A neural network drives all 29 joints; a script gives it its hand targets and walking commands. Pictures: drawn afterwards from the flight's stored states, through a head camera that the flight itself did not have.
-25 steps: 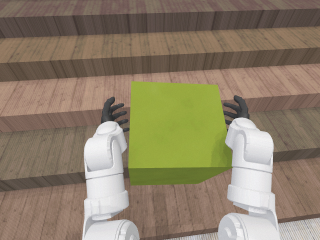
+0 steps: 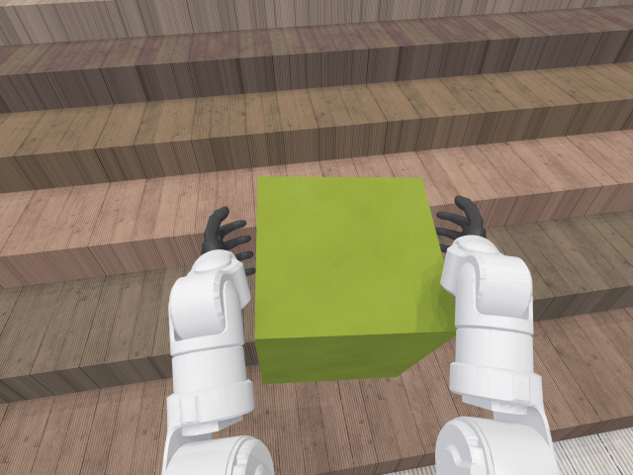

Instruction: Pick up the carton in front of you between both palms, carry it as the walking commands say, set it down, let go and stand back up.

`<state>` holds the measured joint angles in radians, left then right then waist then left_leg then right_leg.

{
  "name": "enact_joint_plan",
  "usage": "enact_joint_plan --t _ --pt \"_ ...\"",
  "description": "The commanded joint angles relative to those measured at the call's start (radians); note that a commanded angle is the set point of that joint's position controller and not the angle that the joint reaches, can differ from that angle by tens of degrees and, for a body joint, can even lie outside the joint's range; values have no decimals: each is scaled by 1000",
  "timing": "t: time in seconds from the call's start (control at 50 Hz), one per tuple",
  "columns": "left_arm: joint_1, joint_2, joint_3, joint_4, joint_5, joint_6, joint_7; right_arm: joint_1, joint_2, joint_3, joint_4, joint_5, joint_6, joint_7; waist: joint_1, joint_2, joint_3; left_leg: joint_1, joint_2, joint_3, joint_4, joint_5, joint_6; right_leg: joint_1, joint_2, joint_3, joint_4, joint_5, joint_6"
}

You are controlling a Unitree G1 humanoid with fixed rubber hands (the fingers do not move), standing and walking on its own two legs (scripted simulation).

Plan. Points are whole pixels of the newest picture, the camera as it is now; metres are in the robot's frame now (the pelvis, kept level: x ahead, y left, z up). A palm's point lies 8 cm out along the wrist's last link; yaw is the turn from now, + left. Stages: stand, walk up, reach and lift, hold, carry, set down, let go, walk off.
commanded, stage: carry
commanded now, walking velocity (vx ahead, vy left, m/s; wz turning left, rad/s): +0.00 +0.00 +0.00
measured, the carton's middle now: (335, 289) +0.35 +0.00 +0.04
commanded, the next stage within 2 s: none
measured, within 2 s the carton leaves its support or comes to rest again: neither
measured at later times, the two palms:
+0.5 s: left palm (227, 281) +0.29 +0.13 +0.13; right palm (487, 267) +0.30 -0.16 +0.14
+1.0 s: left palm (227, 286) +0.29 +0.13 +0.13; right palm (489, 271) +0.30 -0.16 +0.14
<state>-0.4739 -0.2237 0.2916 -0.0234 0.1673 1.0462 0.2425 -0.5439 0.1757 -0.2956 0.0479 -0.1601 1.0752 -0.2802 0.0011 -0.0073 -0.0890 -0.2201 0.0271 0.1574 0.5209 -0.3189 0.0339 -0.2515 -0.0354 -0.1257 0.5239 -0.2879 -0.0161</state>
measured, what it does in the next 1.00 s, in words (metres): stands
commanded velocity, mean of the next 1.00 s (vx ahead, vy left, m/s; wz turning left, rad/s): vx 0.00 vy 0.00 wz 0.00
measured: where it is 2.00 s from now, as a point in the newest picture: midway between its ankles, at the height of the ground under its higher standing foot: outside the picture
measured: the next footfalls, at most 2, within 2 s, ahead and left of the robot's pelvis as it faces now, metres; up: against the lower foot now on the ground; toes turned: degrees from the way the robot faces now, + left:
none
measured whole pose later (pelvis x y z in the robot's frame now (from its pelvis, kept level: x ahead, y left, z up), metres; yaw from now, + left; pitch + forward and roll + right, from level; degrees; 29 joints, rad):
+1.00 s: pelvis -0.03 -0.01 +0.00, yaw +0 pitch +0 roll +0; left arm -0.49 -0.23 0.31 0.00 0.17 1.06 0.25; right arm -0.56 0.17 -0.30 0.08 -0.15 1.07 -0.29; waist 0.00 -0.01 -0.09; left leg -0.26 0.05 0.15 0.52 -0.27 0.02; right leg -0.28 -0.02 -0.14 0.50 -0.23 -0.04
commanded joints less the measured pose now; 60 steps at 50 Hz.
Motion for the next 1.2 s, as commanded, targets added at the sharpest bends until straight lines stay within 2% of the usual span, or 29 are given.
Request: enact_joint_plan --t 0.0,0.04,0.28,0.32,0.34,0.36,0.4,0.42,0.44,0.48,0.52,0.58,0.6,0.62,0.64,0.66,0.7,0.72,0.74,0.76,0.8,0.86,0.88,0.92,1.0,1.04,1.08,1.12,1.18 --pt "-605 -801 -591 13 -242 17 -88 -611 846 585 -28 282 -15 141 5 -10 -295 88 138 -119 -66 299 4 104 -126 110 -46 320 -37" --pt "-584 -810 -580 65 -242 24 -87 -602 828 564 -17 264 -13 136 -1 7 -287 75 136 -114 -67 263 -2 94 -126 106 -57 289 -36" --pt "-633 -810 -590 29 -250 18 -84 -619 852 575 -9 274 -13 136 -4 -16 -302 50 131 -116 -63 221 0 101 -127 116 -65 307 -39" --pt "-612 -814 -572 48 -241 23 -84 -637 847 569 -17 276 -13 136 2 3 -313 56 138 -118 -59 235 0 104 -118 116 -65 302 -43" --pt "-599 -809 -565 71 -238 25 -84 -618 838 569 2 269 -9 134 3 -14 -309 49 135 -112 -70 223 -2 104 -125 111 -60 298 -43" --pt "-618 -810 -572 50 -246 22 -84 -616 844 571 2 277 -10 135 0 8 -311 64 137 -109 -64 235 -2 95 -130 120 -61 316 -46" --pt "-640 -814 -581 22 -254 21 -86 -629 862 580 -20 278 -11 138 -2 -1 -325 75 135 -112 -58 257 -1 98 -129 119 -56 324 -46" --pt "-628 -823 -573 53 -255 25 -86 -633 845 566 -9 277 -11 137 3 14 -313 61 140 -114 -57 236 -2 93 -129 120 -65 306 -46" --pt "-614 -816 -564 64 -248 25 -83 -625 848 578 -6 276 -12 138 0 -22 -314 53 135 -118 -61 217 -7 108 -123 120 -65 302 -44" --pt "-643 -812 -574 32 -250 20 -79 -624 848 569 2 278 -8 136 4 4 -295 52 127 -112 -74 180 -4 84 -130 133 -83 281 -49" --pt "-626 -802 -566 64 -235 27 -75 -618 832 551 13 265 -10 130 -1 -4 -279 35 133 -116 -85 156 -3 78 -125 129 -96 251 -43" --pt "-650 -814 -573 36 -253 22 -79 -641 855 571 -12 283 -15 135 -2 22 -286 53 137 -115 -84 193 -5 75 -120 121 -84 250 -46" --pt "-637 -809 -560 62 -241 25 -79 -627 849 565 24 271 -11 133 -2 11 -292 42 137 -117 -81 192 -6 85 -116 120 -90 249 -45" --pt "-650 -812 -568 37 -247 23 -78 -644 860 578 -13 279 -14 134 0 -25 -302 49 143 -126 -80 185 -3 94 -117 124 -89 245 -41" --pt "-631 -817 -558 79 -245 28 -80 -651 845 563 -4 274 -12 134 -1 1 -304 54 143 -123 -82 194 -4 92 -124 124 -90 257 -42" --pt "-630 -818 -560 63 -243 26 -80 -664 853 574 -29 280 -13 133 -7 -10 -298 54 137 -120 -77 189 -7 78 -119 127 -90 263 -44" --pt "-620 -791 -551 62 -225 26 -77 -625 841 561 25 266 -7 129 -6 -26 -290 31 134 -119 -79 173 -8 95 -120 119 -95 260 -43" --pt "-619 -802 -554 81 -231 28 -75 -626 837 555 16 271 -10 131 0 1 -297 40 140 -113 -81 166 -6 82 -131 132 -92 268 -46" --pt "-642 -804 -569 39 -244 24 -77 -629 858 560 9 276 -9 132 -1 -3 -294 49 131 -111 -82 182 -11 86 -120 123 -93 277 -43" --pt "-636 -817 -565 65 -251 26 -79 -640 846 567 -1 272 -12 131 2 4 -293 42 134 -110 -81 185 -8 86 -122 123 -90 287 -46" --pt "-637 -809 -562 56 -240 27 -77 -621 852 550 22 272 -8 135 -11 18 -310 53 134 -112 -73 183 -6 91 -129 130 -84 299 -52" --pt "-645 -810 -571 50 -248 26 -76 -623 849 562 11 272 -11 136 -1 8 -318 52 143 -120 -67 213 -8 105 -126 118 -84 303 -42" --pt "-635 -801 -556 56 -245 24 -75 -618 852 559 26 281 -8 135 -7 -22 -309 33 141 -129 -83 207 -6 103 -120 117 -74 274 -40" --pt "-638 -819 -569 49 -246 25 -75 -640 842 560 -1 280 -12 135 -3 13 -294 49 144 -120 -68 199 -3 85 -118 120 -87 269 -39" --pt "-675 -827 -578 28 -257 19 -77 -637 861 571 17 282 -11 136 -1 12 -312 43 139 -113 -68 201 -7 102 -120 128 -79 291 -53" --pt "-628 -803 -563 50 -243 24 -76 -607 844 562 25 273 -10 136 -1 -5 -304 46 138 -113 -71 192 0 85 -122 123 -83 276 -40" --pt "-648 -814 -571 53 -249 26 -79 -615 843 551 22 263 -11 136 -7 21 -298 47 140 -118 -76 210 -8 89 -125 120 -82 284 -43" --pt "-638 -812 -564 65 -250 27 -78 -634 839 561 -1 271 -13 135 -6 -13 -294 38 148 -127 -81 193 -5 85 -111 118 -81 251 -37" --pt "-643 -809 -566 45 -241 25 -71 -624 844 560 19 276 -11 136 -5 15 -286 35 142 -125 -78 189 -7 80 -119 121 -85 254 -41"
